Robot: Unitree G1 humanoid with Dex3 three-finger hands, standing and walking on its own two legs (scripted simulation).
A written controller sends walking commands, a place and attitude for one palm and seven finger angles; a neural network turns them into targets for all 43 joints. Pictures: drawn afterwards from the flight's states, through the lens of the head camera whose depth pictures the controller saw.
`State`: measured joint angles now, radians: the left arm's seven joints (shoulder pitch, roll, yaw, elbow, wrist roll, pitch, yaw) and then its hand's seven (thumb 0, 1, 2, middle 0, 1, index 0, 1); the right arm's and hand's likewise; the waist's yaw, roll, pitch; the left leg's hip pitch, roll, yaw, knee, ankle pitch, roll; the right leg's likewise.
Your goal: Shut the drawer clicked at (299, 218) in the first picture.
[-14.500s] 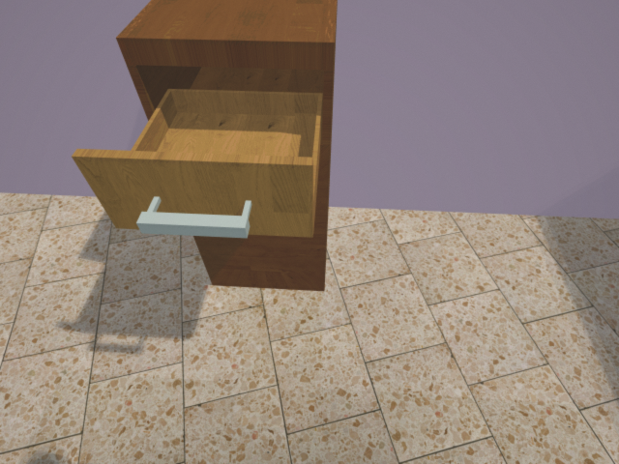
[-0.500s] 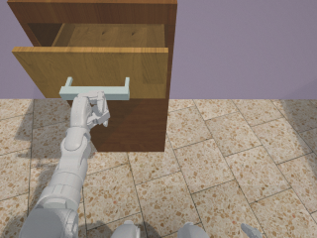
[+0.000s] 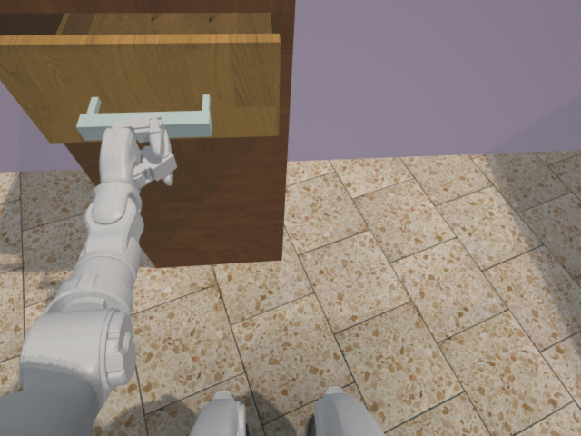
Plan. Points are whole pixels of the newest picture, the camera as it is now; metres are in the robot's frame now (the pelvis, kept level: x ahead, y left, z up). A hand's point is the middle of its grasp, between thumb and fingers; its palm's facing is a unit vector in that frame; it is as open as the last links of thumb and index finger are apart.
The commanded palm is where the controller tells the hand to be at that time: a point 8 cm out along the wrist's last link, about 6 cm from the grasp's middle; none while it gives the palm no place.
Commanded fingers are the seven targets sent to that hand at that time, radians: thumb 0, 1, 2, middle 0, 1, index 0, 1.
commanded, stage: push the drawer shut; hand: left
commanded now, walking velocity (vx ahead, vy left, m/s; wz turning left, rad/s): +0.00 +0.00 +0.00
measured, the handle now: (149, 114) +0.56 +0.18 +0.08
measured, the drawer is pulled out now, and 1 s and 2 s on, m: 0.06 0.00 0.00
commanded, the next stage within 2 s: pull the fist back off the drawer in 0.82 s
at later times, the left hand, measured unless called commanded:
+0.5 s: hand (171, 124) +0.55 +0.14 +0.07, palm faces +0.01 -1.00 -0.05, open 2.9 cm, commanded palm +0.55 +0.19 +0.08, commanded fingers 0.00 0.90 0.90 -1.40 -1.60 -1.40 -1.60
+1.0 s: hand (169, 122) +0.55 +0.15 +0.08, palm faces +0.03 -1.00 -0.07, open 3.0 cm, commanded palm +0.58 +0.18 +0.08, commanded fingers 0.00 0.90 0.90 -1.40 -1.60 -1.40 -1.60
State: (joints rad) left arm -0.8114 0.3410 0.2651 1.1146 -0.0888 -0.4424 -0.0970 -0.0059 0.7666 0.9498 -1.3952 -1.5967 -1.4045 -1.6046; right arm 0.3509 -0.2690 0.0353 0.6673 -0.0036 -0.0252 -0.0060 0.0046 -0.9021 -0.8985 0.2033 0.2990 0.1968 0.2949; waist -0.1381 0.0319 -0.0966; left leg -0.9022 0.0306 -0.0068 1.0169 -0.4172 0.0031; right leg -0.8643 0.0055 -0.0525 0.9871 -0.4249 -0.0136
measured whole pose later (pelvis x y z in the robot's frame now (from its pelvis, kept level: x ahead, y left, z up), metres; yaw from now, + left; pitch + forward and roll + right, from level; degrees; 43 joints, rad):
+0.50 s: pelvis +0.01 +0.01 -0.01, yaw -1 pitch +23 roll -3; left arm -1.04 0.45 0.34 1.28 0.00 -0.42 -0.07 -0.03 0.73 0.96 -1.39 -1.60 -1.40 -1.60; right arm 0.41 -0.27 0.05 0.66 -0.04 0.01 0.01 0.00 -0.90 -0.90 0.20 0.30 0.20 0.29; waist -0.21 0.04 -0.11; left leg -1.04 0.03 -0.01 1.08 -0.44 0.02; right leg -0.98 0.01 -0.06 1.01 -0.43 0.00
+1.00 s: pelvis -0.01 +0.01 -0.01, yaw +0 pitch +24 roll -4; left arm -1.13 0.49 0.27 1.33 -0.02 -0.38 -0.03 -0.01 0.65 1.01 -1.39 -1.60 -1.40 -1.60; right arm 0.40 -0.28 0.07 0.68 -0.04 -0.04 0.00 0.00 -0.90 -0.90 0.20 0.30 0.20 0.30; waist -0.24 0.04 -0.10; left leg -1.09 0.03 -0.04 1.08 -0.41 0.02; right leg -1.02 0.00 -0.08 1.01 -0.40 0.00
